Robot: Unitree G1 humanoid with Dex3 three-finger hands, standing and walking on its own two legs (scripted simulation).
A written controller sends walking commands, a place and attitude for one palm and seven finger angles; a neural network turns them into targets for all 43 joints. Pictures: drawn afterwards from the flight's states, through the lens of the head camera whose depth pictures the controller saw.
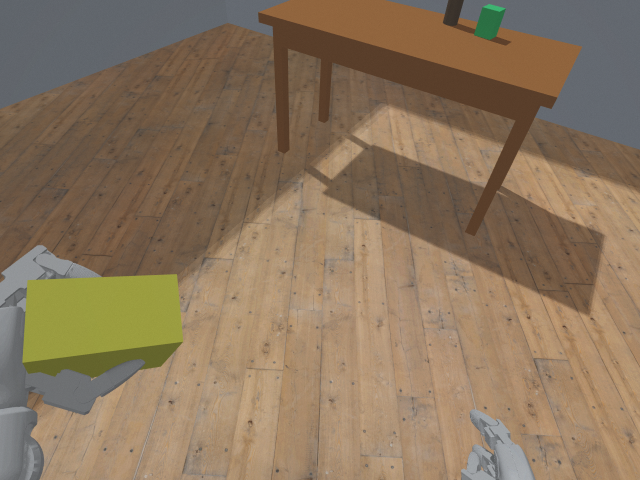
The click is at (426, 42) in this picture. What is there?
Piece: table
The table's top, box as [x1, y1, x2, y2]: [258, 0, 581, 108]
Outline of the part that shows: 258,12 259,22 550,108 581,47 500,27 496,36 488,40 475,36 473,34 477,22 459,18 455,26 449,26 442,23 444,14 386,0 289,0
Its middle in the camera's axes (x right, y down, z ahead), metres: +0.38 -0.85 +1.60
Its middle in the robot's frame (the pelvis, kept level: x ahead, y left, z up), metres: +1.78 -0.29 -0.09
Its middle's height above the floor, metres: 0.68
